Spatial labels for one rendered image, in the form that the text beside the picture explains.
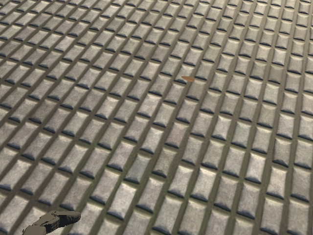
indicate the left robot hand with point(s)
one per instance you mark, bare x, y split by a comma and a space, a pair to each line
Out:
51, 221

